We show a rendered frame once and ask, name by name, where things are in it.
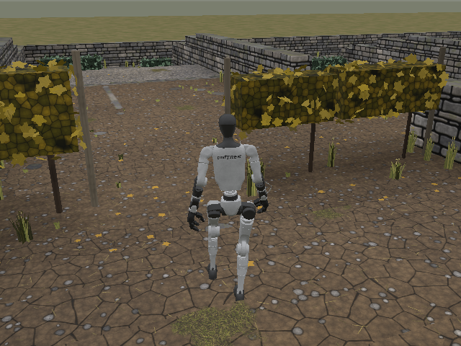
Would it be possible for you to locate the right robot forearm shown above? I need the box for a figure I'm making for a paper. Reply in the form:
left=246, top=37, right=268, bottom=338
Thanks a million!
left=255, top=173, right=267, bottom=200

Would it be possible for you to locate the robot right upper arm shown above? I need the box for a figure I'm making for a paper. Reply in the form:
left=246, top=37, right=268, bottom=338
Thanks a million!
left=243, top=144, right=263, bottom=184

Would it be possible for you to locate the robot left thigh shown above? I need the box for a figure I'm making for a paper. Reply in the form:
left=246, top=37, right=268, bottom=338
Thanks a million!
left=207, top=200, right=222, bottom=238

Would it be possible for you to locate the robot thigh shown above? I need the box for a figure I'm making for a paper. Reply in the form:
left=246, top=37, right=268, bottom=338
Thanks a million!
left=207, top=200, right=222, bottom=238
left=236, top=201, right=256, bottom=257

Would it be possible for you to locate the robot left hand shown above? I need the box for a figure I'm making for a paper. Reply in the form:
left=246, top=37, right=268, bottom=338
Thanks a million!
left=187, top=211, right=205, bottom=231

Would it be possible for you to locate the robot right thigh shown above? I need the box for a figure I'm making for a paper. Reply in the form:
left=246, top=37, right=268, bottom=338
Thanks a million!
left=236, top=201, right=256, bottom=257

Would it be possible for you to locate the robot right hand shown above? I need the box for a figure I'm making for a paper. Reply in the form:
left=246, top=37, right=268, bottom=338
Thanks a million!
left=254, top=198, right=269, bottom=213

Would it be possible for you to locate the left robot forearm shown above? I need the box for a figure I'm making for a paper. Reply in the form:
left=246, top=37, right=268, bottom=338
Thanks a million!
left=189, top=176, right=203, bottom=213

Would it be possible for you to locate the robot left upper arm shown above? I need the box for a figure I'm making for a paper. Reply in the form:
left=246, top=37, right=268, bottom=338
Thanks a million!
left=196, top=146, right=214, bottom=187

